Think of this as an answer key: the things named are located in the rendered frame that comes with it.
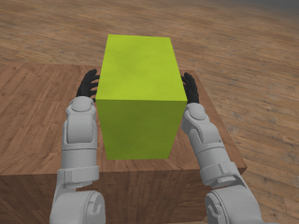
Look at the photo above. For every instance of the right robot hand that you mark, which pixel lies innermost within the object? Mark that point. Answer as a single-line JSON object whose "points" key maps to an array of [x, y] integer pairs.
{"points": [[190, 88]]}

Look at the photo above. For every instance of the pedestal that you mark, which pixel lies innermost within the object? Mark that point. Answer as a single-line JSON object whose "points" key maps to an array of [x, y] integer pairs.
{"points": [[33, 102]]}

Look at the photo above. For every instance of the right robot upper arm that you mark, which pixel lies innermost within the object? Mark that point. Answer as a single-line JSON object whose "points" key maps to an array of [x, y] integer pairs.
{"points": [[232, 205]]}

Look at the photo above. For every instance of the left robot hand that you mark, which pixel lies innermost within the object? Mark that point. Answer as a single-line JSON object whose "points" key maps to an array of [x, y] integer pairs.
{"points": [[86, 85]]}

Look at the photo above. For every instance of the carton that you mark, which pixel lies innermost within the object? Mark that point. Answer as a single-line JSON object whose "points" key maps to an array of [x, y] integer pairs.
{"points": [[140, 97]]}

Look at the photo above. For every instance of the right robot forearm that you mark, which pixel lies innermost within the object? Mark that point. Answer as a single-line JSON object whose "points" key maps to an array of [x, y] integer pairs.
{"points": [[217, 170]]}

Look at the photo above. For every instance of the left robot forearm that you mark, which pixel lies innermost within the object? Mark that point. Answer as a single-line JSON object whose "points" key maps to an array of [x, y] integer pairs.
{"points": [[79, 143]]}

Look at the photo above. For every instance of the left robot upper arm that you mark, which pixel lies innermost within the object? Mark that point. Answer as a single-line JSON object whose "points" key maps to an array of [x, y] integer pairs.
{"points": [[79, 207]]}

